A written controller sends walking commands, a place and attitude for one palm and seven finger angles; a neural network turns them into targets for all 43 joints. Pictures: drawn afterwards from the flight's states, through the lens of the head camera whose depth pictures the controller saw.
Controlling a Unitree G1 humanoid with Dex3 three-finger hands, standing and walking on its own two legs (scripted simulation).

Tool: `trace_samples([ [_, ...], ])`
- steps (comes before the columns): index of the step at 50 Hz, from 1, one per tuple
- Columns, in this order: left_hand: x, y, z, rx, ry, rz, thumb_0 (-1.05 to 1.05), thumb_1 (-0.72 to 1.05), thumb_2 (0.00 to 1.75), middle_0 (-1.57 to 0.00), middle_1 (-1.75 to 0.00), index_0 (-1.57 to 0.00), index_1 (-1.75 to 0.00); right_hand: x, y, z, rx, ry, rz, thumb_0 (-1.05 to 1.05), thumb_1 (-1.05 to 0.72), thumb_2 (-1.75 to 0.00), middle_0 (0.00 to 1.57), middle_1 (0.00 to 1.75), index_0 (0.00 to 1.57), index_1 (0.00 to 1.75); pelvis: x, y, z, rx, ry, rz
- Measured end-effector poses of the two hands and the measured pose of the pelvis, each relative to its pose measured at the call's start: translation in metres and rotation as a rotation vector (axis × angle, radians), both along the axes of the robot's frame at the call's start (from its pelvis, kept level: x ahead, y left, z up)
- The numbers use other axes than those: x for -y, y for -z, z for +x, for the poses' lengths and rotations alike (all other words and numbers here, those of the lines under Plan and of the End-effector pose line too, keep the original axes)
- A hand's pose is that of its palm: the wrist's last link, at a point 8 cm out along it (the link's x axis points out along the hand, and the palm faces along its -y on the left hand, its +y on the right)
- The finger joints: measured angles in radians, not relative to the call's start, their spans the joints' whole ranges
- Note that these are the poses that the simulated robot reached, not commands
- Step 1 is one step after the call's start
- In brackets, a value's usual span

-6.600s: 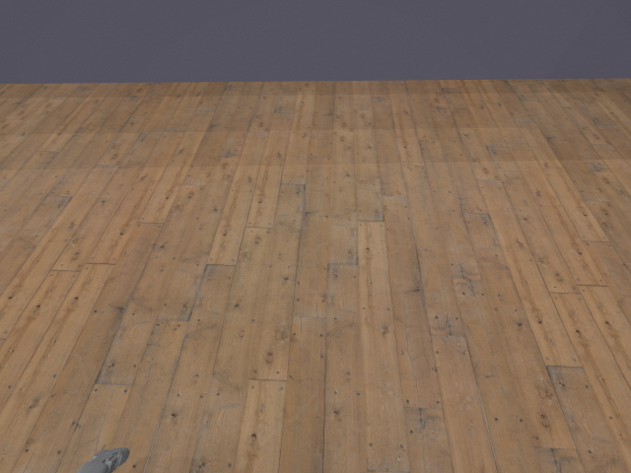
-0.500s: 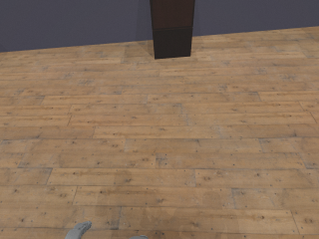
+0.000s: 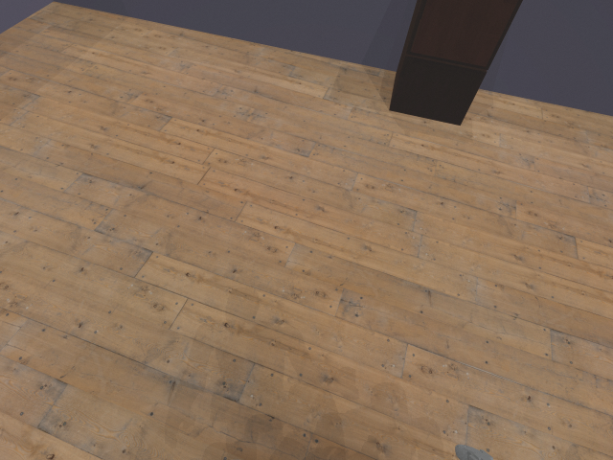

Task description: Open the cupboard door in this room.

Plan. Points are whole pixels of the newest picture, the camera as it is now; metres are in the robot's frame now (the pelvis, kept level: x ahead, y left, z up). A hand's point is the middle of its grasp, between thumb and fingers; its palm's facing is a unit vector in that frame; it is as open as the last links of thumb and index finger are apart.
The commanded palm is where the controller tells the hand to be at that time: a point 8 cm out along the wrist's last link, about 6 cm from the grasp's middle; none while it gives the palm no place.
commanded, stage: turn or walk to find it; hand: left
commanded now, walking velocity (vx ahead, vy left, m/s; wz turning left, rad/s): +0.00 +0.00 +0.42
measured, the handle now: out of the picture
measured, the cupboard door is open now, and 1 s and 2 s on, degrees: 0 0 0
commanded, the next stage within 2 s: stand and wait in 0.22 s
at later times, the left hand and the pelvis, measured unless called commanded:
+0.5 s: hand out of the picture +0.07 +0.16 -0.14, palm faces +0.14 -0.95 -0.28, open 7.4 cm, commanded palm none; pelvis +0.00 -0.04 +0.00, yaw +9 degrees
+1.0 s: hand out of the picture -0.11 +0.15 -0.18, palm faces +0.35 -0.91 -0.20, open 7.4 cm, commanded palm none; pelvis -0.03 -0.03 +0.00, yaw +15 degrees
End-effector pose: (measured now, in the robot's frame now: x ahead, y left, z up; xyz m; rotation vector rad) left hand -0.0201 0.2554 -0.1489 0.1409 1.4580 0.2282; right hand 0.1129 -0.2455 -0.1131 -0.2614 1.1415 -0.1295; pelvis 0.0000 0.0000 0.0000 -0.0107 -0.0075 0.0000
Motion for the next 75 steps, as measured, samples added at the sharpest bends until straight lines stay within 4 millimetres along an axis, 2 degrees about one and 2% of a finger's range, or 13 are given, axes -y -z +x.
trace_samples([
  [6, -0.016, -0.015, 0.033, 0.131, -0.020, 0.011, 0.01, 0.90, 0.90, -0.20, -0.30, -0.20, -0.29, -0.019, -0.010, 0.000, 0.003, -0.036, 0.013, 0.00, -0.90, -0.90, 0.20, 0.30, 0.20, 0.30, -0.008, -0.012, -0.001, 0.003, -0.051, -0.022],
  [11, -0.017, -0.025, 0.061, 0.230, -0.022, 0.035, 0.01, 0.90, 0.90, -0.20, -0.30, -0.19, -0.29, -0.020, -0.005, -0.015, -0.032, -0.038, 0.035, 0.00, -0.90, -0.90, 0.20, 0.30, 0.20, 0.30, -0.004, -0.013, -0.002, -0.001, -0.089, -0.010],
  [17, 0.002, -0.037, 0.085, 0.296, -0.002, 0.062, 0.01, 0.90, 0.90, -0.20, -0.30, -0.19, -0.29, -0.001, 0.013, -0.043, -0.105, -0.014, 0.057, 0.01, -0.90, -0.90, 0.20, 0.30, 0.20, 0.30, 0.012, -0.010, -0.003, -0.006, -0.124, 0.011],
  [21, 0.026, -0.040, 0.090, 0.322, 0.012, 0.084, 0.01, 0.90, 0.90, -0.20, -0.30, -0.19, -0.29, 0.019, 0.032, -0.060, -0.155, 0.004, 0.084, 0.01, -0.90, -0.90, 0.20, 0.30, 0.20, 0.30, 0.030, -0.002, -0.001, -0.009, -0.132, 0.039],
  [24, 0.046, -0.044, 0.079, 0.312, 0.015, 0.085, 0.01, 0.90, 0.90, -0.20, -0.30, -0.20, -0.29, 0.030, 0.040, -0.068, -0.188, 0.015, 0.100, 0.01, -0.90, -0.90, 0.20, 0.30, 0.20, 0.30, 0.040, -0.003, 0.000, 0.002, -0.147, 0.032],
  [29, 0.071, -0.046, 0.050, 0.261, -0.037, 0.063, 0.01, 0.90, 0.90, -0.20, -0.30, -0.20, -0.29, 0.041, 0.038, -0.075, -0.234, -0.002, 0.110, 0.01, -0.91, -0.90, 0.20, 0.30, 0.20, 0.30, 0.053, -0.011, 0.000, 0.013, -0.171, 0.050],
  [38, 0.076, -0.036, -0.013, 0.178, -0.174, 0.057, 0.01, 0.92, 0.90, -0.20, -0.30, -0.20, -0.30, 0.047, 0.031, -0.069, -0.289, -0.086, 0.070, 0.01, -0.91, -0.90, 0.20, 0.30, 0.20, 0.30, 0.058, -0.012, -0.011, 0.009, -0.248, 0.040],
  [43, 0.072, -0.025, -0.057, 0.115, -0.239, 0.034, 0.01, 0.91, 0.90, -0.20, -0.30, -0.20, -0.30, 0.031, 0.024, -0.044, -0.233, -0.155, 0.036, 0.01, -0.91, -0.90, 0.19, 0.30, 0.20, 0.30, 0.047, -0.010, -0.021, 0.005, -0.269, 0.030],
  [50, 0.061, -0.002, -0.108, 0.023, -0.295, -0.024, 0.01, 0.90, 0.90, -0.20, -0.30, -0.20, -0.29, -0.014, 0.011, -0.020, -0.088, -0.223, 0.026, 0.01, -0.91, -0.90, 0.19, 0.30, 0.20, 0.30, 0.025, -0.005, -0.033, 0.026, -0.266, 0.018],
  [57, 0.063, -0.006, -0.114, 0.016, -0.274, -0.046, 0.01, 0.91, 0.90, -0.20, -0.30, -0.19, -0.29, -0.037, 0.011, -0.019, -0.040, -0.232, 0.059, 0.00, -0.92, -0.90, 0.20, 0.30, 0.20, 0.30, 0.018, -0.008, -0.041, 0.029, -0.263, 0.032],
  [63, 0.073, -0.013, -0.110, 0.039, -0.249, -0.046, 0.01, 0.90, 0.90, -0.20, -0.30, -0.19, -0.29, -0.025, 0.017, -0.036, -0.060, -0.188, 0.074, -0.01, -0.94, -0.90, 0.20, 0.30, 0.20, 0.30, 0.019, -0.010, -0.046, 0.040, -0.262, 0.021],
  [67, 0.078, -0.014, -0.106, 0.045, -0.232, -0.054, 0.01, 0.90, 0.90, -0.20, -0.30, -0.19, -0.29, -0.012, 0.019, -0.061, -0.117, -0.166, 0.061, -0.01, -0.94, -0.90, 0.20, 0.30, 0.20, 0.30, 0.022, -0.012, -0.049, 0.037, -0.257, 0.020],
  [75, 0.085, -0.014, -0.100, 0.043, -0.212, -0.065, 0.01, 0.90, 0.90, -0.20, -0.30, -0.20, -0.29, 0.006, 0.020, -0.129, -0.290, -0.113, 0.049, 0.00, -0.92, -0.90, 0.20, 0.30, 0.20, 0.30, 0.030, -0.014, -0.051, 0.029, -0.254, 0.018],
])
